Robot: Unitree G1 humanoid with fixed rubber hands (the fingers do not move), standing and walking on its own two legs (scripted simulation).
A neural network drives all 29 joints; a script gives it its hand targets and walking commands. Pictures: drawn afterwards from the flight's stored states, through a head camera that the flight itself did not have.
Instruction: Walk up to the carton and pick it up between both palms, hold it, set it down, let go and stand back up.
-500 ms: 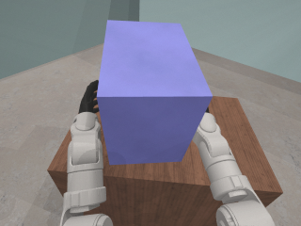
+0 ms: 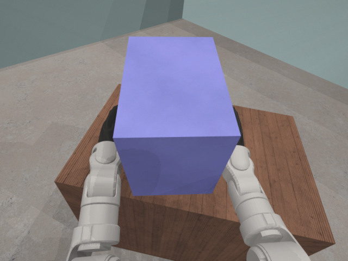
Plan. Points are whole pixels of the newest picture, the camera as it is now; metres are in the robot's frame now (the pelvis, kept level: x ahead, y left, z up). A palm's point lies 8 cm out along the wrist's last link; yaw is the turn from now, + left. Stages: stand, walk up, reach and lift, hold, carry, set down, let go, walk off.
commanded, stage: set down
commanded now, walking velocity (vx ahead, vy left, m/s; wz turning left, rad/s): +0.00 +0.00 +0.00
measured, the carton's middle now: (172, 118) +0.40 +0.00 +0.14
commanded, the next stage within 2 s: none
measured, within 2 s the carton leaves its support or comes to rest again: neither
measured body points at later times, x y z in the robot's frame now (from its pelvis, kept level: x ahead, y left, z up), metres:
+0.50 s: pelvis +0.01 +0.01 +0.00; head +0.02 +0.03 +0.45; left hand +0.38 +0.14 +0.09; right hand +0.39 -0.14 +0.11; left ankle -0.01 +0.16 -0.75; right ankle +0.01 -0.07 -0.75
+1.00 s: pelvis -0.01 -0.02 +0.00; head +0.03 -0.03 +0.45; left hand +0.39 +0.09 +0.05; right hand +0.40 -0.20 +0.07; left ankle -0.01 +0.16 -0.75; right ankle +0.01 -0.07 -0.75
